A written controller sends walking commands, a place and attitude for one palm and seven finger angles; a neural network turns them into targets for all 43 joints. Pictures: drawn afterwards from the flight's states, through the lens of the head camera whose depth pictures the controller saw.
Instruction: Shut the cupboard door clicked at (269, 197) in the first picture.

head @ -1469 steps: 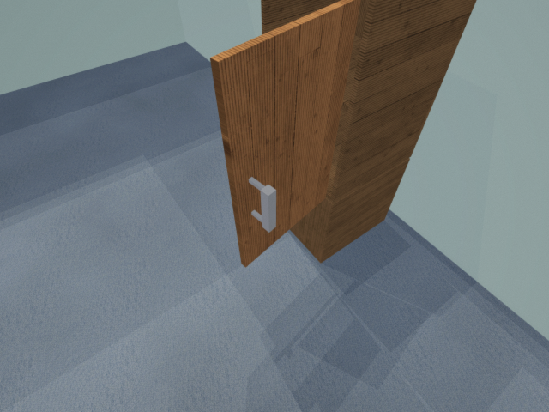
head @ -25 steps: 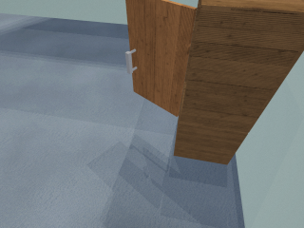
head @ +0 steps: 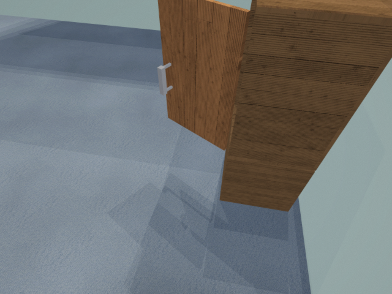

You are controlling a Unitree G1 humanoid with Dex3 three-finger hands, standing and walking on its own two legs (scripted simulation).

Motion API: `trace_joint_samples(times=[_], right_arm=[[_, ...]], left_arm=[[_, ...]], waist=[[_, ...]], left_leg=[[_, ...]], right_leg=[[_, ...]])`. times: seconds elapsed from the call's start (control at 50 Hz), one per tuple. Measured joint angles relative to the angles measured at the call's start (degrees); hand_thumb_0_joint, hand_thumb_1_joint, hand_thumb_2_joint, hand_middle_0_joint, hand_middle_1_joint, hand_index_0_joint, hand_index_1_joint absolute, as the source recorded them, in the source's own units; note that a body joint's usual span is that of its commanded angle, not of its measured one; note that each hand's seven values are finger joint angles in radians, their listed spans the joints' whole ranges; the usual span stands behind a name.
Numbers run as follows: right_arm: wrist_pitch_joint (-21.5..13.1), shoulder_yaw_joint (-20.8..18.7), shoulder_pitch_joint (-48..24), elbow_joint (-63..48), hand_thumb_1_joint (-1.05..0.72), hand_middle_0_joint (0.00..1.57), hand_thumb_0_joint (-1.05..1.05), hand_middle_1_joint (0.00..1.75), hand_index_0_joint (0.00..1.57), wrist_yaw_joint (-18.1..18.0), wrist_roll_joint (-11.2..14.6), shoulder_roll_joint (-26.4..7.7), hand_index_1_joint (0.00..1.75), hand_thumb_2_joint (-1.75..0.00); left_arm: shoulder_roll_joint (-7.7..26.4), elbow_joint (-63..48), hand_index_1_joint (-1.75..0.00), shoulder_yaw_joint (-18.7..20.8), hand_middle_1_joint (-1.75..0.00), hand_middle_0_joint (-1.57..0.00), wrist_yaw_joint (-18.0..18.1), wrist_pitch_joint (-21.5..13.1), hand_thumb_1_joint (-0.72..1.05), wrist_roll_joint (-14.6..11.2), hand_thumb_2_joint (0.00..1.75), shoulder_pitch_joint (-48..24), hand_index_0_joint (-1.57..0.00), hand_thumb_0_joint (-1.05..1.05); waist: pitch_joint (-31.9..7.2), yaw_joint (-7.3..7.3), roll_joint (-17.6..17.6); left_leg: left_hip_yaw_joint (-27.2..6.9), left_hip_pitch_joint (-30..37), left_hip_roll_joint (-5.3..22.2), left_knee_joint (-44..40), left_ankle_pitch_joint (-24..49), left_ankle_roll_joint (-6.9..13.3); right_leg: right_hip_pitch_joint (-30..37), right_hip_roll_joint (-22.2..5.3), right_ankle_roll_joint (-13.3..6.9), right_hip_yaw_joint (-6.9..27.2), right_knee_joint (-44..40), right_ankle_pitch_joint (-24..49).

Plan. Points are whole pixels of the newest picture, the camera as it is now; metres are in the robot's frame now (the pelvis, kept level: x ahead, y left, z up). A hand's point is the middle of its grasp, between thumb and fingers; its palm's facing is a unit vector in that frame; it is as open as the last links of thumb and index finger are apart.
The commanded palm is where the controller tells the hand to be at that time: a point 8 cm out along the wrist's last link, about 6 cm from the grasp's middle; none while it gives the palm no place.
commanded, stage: look to check the result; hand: left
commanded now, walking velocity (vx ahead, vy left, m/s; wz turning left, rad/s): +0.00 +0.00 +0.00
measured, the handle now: (166, 78) +0.95 +0.17 -0.09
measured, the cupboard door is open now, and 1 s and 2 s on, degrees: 61 61 61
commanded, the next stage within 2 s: walk to a spot facing it in 0.54 s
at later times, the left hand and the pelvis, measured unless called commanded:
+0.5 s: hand out of the picture +0.06 +0.22 -0.16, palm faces -0.01 -0.96 -0.29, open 7.4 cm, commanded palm none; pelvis +0.02 -0.01 +0.00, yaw +0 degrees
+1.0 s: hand out of the picture +0.06 +0.21 -0.19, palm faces +0.14 -0.96 -0.26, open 7.4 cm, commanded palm none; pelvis +0.03 -0.01 -0.02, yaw +9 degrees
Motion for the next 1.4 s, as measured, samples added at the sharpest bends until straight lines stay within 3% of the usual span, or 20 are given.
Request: trace_joint_samples(times=[0.34, 0.76, 0.9, 0.98, 1.02, 1.04, 1.1, 1.16, 1.24, 1.34, 1.38, 1.4], right_arm=[[-0.1, 0.0, -4.1, -0.1, -0.91, 0.2, 0.0, 0.3, 0.2, 0.3, 0.2, -3.5, 0.3, -0.9], [-0.1, 0.2, -7.6, -1.1, -0.91, 0.2, 0.0, 0.3, 0.2, 0.5, 0.1, -6.0, 0.3, -0.9], [2.0, -0.4, -5.4, -3.5, -0.91, 0.2, 0.0, 0.3, 0.2, 0.7, -0.1, -3.7, 0.3, -0.9], [3.4, -1.2, -3.9, -5.2, -0.91, 0.2, 0.0, 0.3, 0.2, 1.2, 0.0, -1.6, 0.3, -0.9], [3.2, -1.2, -3.1, -6.5, -0.91, 0.2, 0.0, 0.3, 0.2, 1.7, -0.1, -0.7, 0.3, -0.9], [2.8, -1.3, -2.6, -7.3, -0.91, 0.2, 0.0, 0.3, 0.2, 1.9, -0.3, -0.7, 0.3, -0.9], [2.2, -1.3, -2.5, -8.4, -0.91, 0.2, 0.0, 0.3, 0.2, 1.8, -0.8, 0.5, 0.3, -0.9], [2.0, -1.1, -1.8, -8.9, -0.91, 0.2, 0.0, 0.3, 0.2, 1.3, -1.0, 1.1, 0.3, -0.89], [2.0, -1.2, -1.5, -9.0, -0.91, 0.2, 0.0, 0.3, 0.2, 1.0, -1.1, 0.9, 0.3, -0.89], [3.0, -2.4, -1.6, -9.6, -0.91, 0.2, 0.0, 0.3, 0.2, 1.2, -1.0, -0.1, 0.3, -0.89], [3.6, -3.1, -1.4, -10.2, -0.91, 0.2, 0.0, 0.3, 0.2, 1.5, -0.6, -0.5, 0.3, -0.89], [3.8, -3.6, -1.9, -10.3, -0.91, 0.2, 0.0, 0.3, 0.2, 1.6, -0.6, -1.2, 0.3, -0.89]], left_arm=[[4.0, 0.4, -0.3, 0.3, -0.3, -0.2, -0.3, -0.2, 0.9, -0.1, 0.9, -2.9, -0.2, 0.01], [6.1, -1.0, -0.3, 0.4, -0.3, -0.2, -0.3, -0.3, 0.9, -0.2, 0.9, -7.0, -0.2, 0.01], [3.7, -5.1, -0.3, 1.3, -0.3, -0.2, 0.5, 0.9, 0.9, -0.1, 0.9, -6.3, -0.2, 0.01], [2.5, -7.2, -0.3, 1.9, -0.3, -0.2, 0.6, 1.3, 0.9, 0.6, 0.9, -4.7, -0.2, 0.01], [2.4, -7.9, -0.3, 2.2, -0.3, -0.2, 0.5, 1.6, 0.9, 0.5, 0.9, -3.8, -0.2, 0.01], [2.2, -8.2, -0.3, 2.2, -0.3, -0.2, 0.4, 1.8, 0.9, 0.3, 0.9, -3.3, -0.2, 0.01], [2.3, -8.7, -0.3, 2.7, -0.3, -0.2, 0.5, 3.4, 0.9, 0.1, 0.9, -3.3, -0.2, 0.01], [2.2, -9.5, -0.3, 3.2, -0.3, -0.2, 0.1, 3.9, 0.9, 0.3, 0.9, -4.0, -0.2, 0.01], [2.1, -11.7, -0.3, 3.4, -0.3, -0.2, -0.1, 3.1, 0.9, 0.1, 0.9, -4.8, -0.2, 0.01], [2.2, -14.1, -0.3, 3.4, -0.3, -0.2, 0.0, 2.3, 0.9, 0.1, 0.9, -5.6, -0.2, 0.01], [2.7, -15.3, -0.3, 3.4, -0.3, -0.2, 0.1, 1.4, 0.9, 0.5, 0.9, -4.9, -0.2, 0.01], [2.3, -15.3, -0.3, 3.3, -0.3, -0.2, 0.3, 1.3, 0.9, 0.7, 0.9, -5.1, -0.2, 0.01]], waist=[[0.9, 0.26, 0.5], [0.5, -0.07, 0.2], [2.2, -0.43, 0.7], [4.3, -0.37, -0.3], [4.9, -0.6, -1.4], [4.9, -0.68, -1.2], [5.7, -0.49, -2.2], [5.5, -0.6, -1.5], [5.2, -0.66, 0.4], [4.0, -1.02, 2.1], [2.8, -0.48, 1.0], [3.1, -0.4, 1.7]], left_leg=[[-0.2, 1.5, 0.2, -1.3, -0.2, -0.4], [-1.2, 2.6, 0.1, -2.3, -0.8, -1.3], [-3.8, -3.2, -0.4, 8.7, -4.9, -1.8], [-2.4, -7.0, -0.1, 21.0, -15.9, -2.7], [-1.3, -5.9, 0.2, 16.7, -10.6, -2.7], [-1.6, -5.8, 0.3, 14.9, -6.4, -1.1], [-1.7, -7.2, -1.3, 16.0, -8.2, 0.9], [-3.4, -7.2, -2.2, 12.1, -6.3, 0.5], [-6.5, -7.1, -2.4, 7.5, -2.7, 0.3], [-11.0, -8.6, -2.7, 7.3, -1.4, -1.5], [-11.5, -11.3, -4.2, 11.5, -5.4, -2.3], [-11.4, -13.1, -4.2, 16.9, -10.7, -2.6]], right_leg=[[1.9, 0.3, -0.3, -0.2, -2.2, 0.2], [3.6, 0.4, -0.9, -1.1, -3.7, -0.6], [1.0, -0.2, -1.2, -4.7, 3.7, -5.1], [0.7, -1.9, -0.8, -7.3, 8.2, -8.2], [-0.3, -3.5, 0.0, -8.3, 11.8, -10.4], [-2.2, -4.1, 0.6, -8.8, 15.5, -11.5], [-10.1, -3.9, 1.2, -4.2, 31.4, -17.7], [-15.8, -3.0, 1.6, -1.5, 38.3, -14.0], [-17.8, -2.2, 2.2, -0.1, 33.3, -12.3], [-13.1, -0.8, 2.0, 0.0, 18.0, -8.2], [-10.3, -1.7, 0.6, 0.5, 9.6, -5.4], [-10.6, -1.7, 0.3, -0.2, 10.5, -4.2]])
